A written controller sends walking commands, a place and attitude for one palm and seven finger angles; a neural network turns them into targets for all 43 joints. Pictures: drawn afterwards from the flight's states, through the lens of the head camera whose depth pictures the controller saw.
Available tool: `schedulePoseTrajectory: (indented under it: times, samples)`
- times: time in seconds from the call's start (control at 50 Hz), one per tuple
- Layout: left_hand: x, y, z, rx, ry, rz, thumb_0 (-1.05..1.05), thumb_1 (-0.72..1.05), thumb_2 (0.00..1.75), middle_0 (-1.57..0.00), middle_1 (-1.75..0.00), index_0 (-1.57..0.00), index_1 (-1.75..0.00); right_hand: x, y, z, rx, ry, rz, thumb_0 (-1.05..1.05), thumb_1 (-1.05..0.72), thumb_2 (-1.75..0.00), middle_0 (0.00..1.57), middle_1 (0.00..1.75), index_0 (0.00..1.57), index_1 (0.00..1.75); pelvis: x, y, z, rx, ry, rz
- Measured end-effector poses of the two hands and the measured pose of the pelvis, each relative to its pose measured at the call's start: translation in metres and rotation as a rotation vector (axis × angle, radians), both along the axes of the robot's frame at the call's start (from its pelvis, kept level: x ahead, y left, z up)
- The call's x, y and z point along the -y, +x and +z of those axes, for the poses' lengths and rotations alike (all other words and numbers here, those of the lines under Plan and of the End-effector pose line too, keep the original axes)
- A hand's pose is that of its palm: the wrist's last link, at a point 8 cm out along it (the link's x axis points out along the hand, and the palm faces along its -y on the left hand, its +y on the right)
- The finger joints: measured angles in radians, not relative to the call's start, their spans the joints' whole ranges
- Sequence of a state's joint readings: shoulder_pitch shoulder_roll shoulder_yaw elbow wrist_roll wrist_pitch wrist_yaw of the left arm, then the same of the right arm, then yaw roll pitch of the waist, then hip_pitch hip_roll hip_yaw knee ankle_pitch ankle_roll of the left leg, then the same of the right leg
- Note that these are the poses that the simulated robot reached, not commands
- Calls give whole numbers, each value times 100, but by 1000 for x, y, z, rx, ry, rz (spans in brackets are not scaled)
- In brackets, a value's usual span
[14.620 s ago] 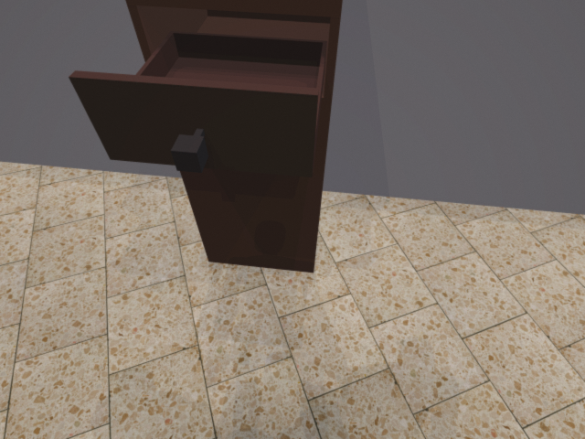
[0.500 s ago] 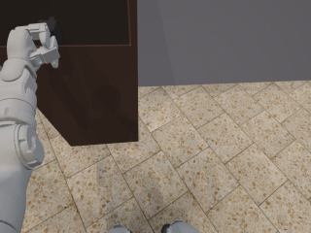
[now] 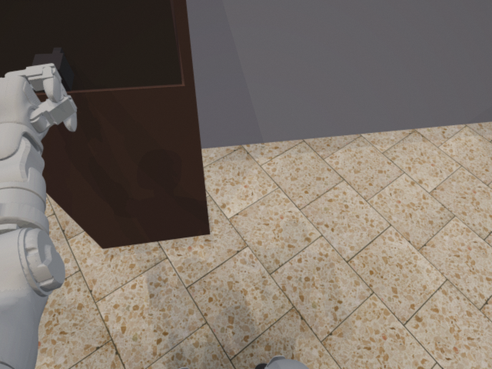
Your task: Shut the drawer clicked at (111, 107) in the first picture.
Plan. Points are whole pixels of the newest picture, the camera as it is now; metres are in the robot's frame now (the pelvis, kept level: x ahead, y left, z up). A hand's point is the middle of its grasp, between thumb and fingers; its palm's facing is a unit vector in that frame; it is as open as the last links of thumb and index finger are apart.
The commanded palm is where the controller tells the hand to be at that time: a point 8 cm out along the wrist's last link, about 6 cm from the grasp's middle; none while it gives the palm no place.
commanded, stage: pull the fist back off the drawer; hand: left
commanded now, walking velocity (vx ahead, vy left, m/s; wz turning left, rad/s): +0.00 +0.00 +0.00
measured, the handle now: (55, 65) +0.59 +0.26 +0.13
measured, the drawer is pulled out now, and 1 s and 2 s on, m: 0.00 0.00 0.00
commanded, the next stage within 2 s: draw the hand back to the body in 0.18 s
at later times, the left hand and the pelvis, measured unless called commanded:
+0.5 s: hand (54, 132) +0.44 +0.23 +0.13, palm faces +0.08 -1.00 -0.01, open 3.3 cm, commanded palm +0.40 +0.28 +0.15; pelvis +0.03 +0.01 +0.01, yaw +1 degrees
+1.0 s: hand (8, 231) +0.29 +0.24 +0.15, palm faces +0.30 -0.92 -0.25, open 3.3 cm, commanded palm +0.25 +0.28 +0.17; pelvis +0.01 +0.00 +0.03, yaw +2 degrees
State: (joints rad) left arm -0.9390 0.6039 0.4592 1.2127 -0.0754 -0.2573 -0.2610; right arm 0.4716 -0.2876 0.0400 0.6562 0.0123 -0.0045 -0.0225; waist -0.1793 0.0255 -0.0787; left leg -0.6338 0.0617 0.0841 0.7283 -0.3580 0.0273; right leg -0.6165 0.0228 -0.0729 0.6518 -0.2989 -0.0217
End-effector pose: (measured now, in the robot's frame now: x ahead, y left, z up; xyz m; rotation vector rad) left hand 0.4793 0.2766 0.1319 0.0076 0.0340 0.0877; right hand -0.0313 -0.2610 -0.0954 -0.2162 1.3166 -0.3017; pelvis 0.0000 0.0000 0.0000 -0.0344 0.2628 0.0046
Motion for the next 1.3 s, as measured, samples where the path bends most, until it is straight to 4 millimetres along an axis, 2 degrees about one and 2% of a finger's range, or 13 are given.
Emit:
schedulePoseTrajectory:
  times: [0.1, 0.2, 0.3, 0.38, 0.46, 0.6, 0.7, 0.8, 0.88, 1.04, 1.18, 1.3]
  samples:
    - [-4, -12, -3, 15, 13, -3, 1, 89, 91, -140, -160, -140, -160, -2, 30, -1, 58, 13, 7, 0, -91, -90, 20, 30, 20, 30, -2, 11, 3, 18, 3, -7]
    - [-8, -25, -5, 17, -4, 3, 2, 90, 91, -140, -160, -140, -160, -4, 70, -1, 129, 20, 44, 0, -91, -90, 20, 30, 20, 30, -4, 21, 6, 42, 3, 4]
    - [-8, -29, -5, 11, 4, 7, 2, 90, 90, -140, -160, -140, -160, -6, 108, 0, 195, 18, 96, 0, -91, -90, 20, 30, 20, 30, -6, 24, 6, 55, 4, 22]
    - [-4, -33, 2, 40, 5, -3, 2, 90, 90, -140, -160, -140, -160, -9, 130, 2, 245, 27, 115, 0, -91, -90, 20, 30, 20, 30, -8, 28, 8, 63, 7, 19]
    - [-2, -48, 4, 45, 2, -14, 2, 90, 90, -140, -160, -140, -160, -13, 145, 6, 299, 48, 116, 0, -91, -90, 20, 30, 20, 30, -8, 33, 11, 85, 11, 9]
    - [-14, -95, 3, 23, 17, 18, 2, 90, 90, -140, -160, -140, -160, -21, 167, 15, 386, 70, 141, 1, -91, -90, 20, 30, 20, 30, -7, 34, 15, 142, 14, 14]
    - [-20, -130, 16, 58, 29, 33, 2, 90, 90, -140, -160, -140, -160, -25, 184, 21, 450, 71, 188, 1, -91, -90, 20, 30, 20, 30, -5, 29, 18, 182, 17, 29]
    - [-18, -158, 26, 65, 21, 13, 2, 90, 90, -140, -160, -140, -160, -30, 201, 30, 535, 75, 226, 1, -91, -90, 20, 30, 20, 30, -4, 21, 19, 219, 22, 43]
    - [-12, -182, 30, 59, 184, 109, 2, 90, 90, -140, -160, -140, -160, -34, 212, 38, 595, 83, 249, 1, -91, -90, 20, 30, 20, 30, -3, 14, 22, 254, 28, 36]
    - [-4, -234, 33, 93, 287, 244, 2, 90, 90, -140, -160, -140, -160, -41, 217, 42, 597, 99, 290, 1, -91, -90, 20, 30, 20, 30, 1, 9, 28, 303, 36, 34]
    - [-6, -265, 54, 156, 352, 305, 2, 90, 90, -140, -160, -140, -160, -45, 218, 40, 594, 121, 304, 1, -91, -90, 20, 30, 20, 30, 4, 10, 29, 334, 38, 36]
    - [0, -290, 55, 139, 385, 297, 2, 90, 90, -140, -160, -140, -160, -44, 220, 40, 601, 133, 300, 1, -91, -90, 20, 30, 20, 30, 6, 12, 30, 343, 37, 33]
